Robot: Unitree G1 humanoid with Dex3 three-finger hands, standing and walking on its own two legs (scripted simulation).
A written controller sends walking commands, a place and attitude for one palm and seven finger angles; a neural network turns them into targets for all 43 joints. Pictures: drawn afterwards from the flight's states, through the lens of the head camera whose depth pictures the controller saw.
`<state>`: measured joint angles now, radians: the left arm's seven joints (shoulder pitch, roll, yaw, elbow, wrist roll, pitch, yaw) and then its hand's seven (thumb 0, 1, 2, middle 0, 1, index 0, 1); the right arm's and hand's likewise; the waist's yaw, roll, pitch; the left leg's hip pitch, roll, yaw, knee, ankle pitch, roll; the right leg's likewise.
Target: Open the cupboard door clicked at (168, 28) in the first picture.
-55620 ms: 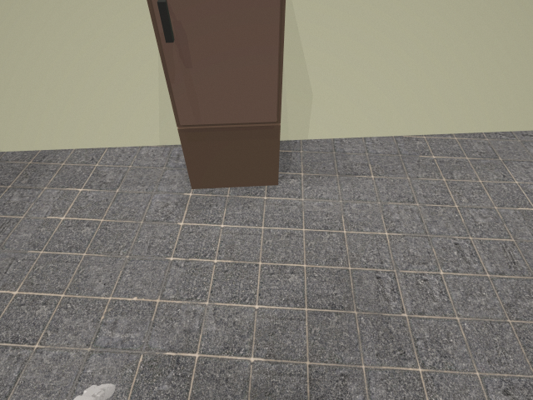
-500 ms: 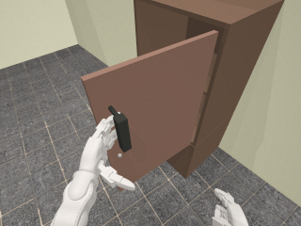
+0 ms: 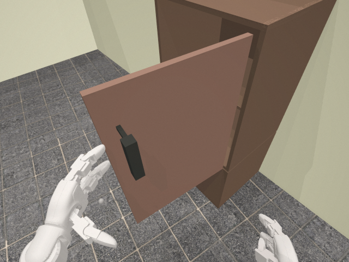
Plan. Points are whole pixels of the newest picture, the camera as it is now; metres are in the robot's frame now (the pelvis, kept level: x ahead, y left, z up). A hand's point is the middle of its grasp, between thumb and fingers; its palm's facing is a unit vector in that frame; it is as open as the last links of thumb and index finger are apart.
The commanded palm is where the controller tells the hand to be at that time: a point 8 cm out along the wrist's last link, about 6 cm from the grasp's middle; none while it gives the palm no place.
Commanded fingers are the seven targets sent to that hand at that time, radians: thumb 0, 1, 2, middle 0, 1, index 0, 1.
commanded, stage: slide the hand sideways off the handle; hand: left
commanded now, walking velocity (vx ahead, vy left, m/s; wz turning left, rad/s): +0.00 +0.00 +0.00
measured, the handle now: (129, 152) +0.32 +0.13 +0.10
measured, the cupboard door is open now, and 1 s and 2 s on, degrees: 84 84 84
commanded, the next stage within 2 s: draw the hand back to the body in 0.14 s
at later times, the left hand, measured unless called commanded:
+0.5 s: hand (69, 206) +0.19 +0.21 +0.12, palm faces -0.04 -1.00 -0.06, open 16.3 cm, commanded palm +0.15 +0.26 +0.12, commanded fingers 0.00 -0.50 0.30 -0.15 -0.30 -0.15 -0.30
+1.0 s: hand (33, 202) +0.19 +0.27 +0.13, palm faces +0.31 -0.90 -0.30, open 14.3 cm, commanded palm +0.15 +0.31 +0.16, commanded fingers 0.00 0.17 0.58 -0.17 -0.30 -0.17 -0.30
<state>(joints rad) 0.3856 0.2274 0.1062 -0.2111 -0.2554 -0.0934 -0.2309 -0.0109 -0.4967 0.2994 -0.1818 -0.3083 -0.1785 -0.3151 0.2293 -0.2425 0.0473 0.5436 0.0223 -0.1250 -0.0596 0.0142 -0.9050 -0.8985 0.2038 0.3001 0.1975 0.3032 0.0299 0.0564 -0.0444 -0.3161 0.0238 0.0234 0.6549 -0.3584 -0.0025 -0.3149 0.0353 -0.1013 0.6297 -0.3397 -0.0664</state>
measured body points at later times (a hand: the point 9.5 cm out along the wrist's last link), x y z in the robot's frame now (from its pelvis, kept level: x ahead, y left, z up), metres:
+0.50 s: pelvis -0.01 +0.03 +0.00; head -0.02 +0.01 +0.45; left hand +0.18 +0.26 +0.12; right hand +0.18 -0.19 -0.07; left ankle -0.01 +0.12 -0.72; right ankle +0.00 -0.07 -0.72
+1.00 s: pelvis +0.00 +0.05 +0.01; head -0.01 +0.04 +0.46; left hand +0.16 +0.31 +0.15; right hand +0.19 -0.16 -0.06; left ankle -0.01 +0.12 -0.72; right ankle +0.00 -0.07 -0.72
